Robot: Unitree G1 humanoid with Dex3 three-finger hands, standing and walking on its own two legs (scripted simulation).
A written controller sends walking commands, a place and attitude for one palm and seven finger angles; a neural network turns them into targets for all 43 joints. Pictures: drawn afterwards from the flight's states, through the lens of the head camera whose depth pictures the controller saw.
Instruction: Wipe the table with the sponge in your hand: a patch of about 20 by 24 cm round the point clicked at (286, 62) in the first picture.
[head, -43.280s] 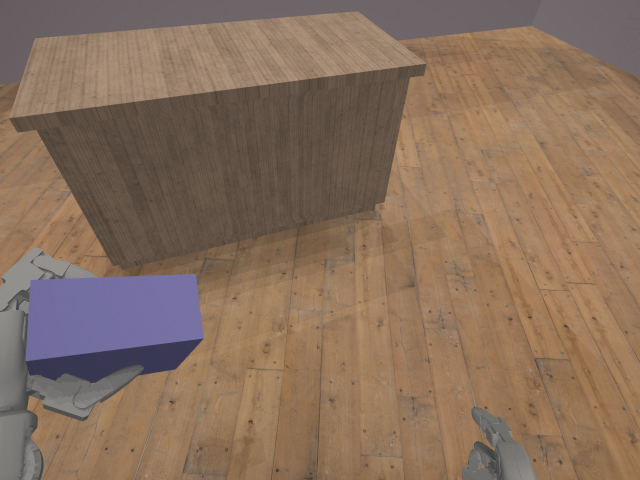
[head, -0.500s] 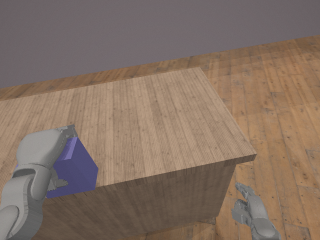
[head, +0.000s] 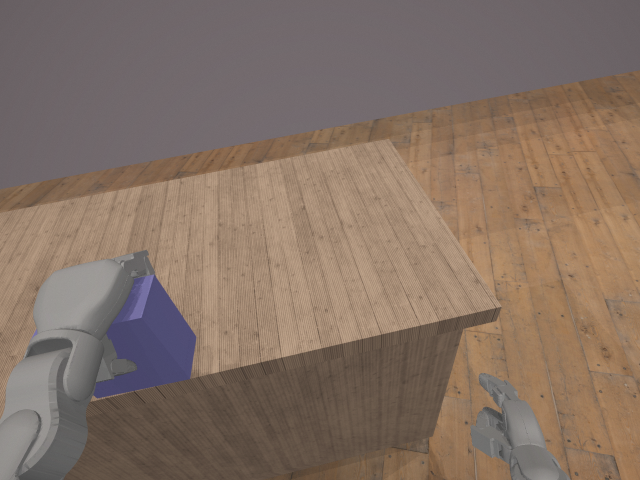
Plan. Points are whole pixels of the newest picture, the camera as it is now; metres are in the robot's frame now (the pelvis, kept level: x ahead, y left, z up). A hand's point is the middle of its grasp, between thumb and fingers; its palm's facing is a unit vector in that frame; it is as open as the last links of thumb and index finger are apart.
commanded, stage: move the sponge above the wiping area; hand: left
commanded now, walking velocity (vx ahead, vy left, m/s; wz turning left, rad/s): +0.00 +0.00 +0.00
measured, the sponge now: (133, 348) +0.22 +0.29 +0.07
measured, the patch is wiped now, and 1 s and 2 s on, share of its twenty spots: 0.00 0.00 0.00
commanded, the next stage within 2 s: none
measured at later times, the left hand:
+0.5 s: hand (122, 318) +0.24 +0.30 +0.11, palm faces +0.01 -0.08 -1.00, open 10.7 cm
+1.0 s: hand (137, 319) +0.25 +0.29 +0.09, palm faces +0.00 -0.09 -1.00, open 10.7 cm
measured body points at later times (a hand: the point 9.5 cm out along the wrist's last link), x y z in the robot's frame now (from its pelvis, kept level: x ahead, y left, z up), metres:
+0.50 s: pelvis +0.01 +0.00 +0.00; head +0.00 -0.04 +0.45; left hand +0.23 +0.30 +0.16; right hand +0.25 -0.20 -0.09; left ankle +0.06 +0.13 -0.74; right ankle +0.00 -0.10 -0.74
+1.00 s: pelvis +0.01 +0.01 +0.00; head -0.01 -0.03 +0.45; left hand +0.24 +0.29 +0.15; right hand +0.24 -0.19 -0.09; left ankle +0.06 +0.13 -0.74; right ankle +0.00 -0.10 -0.74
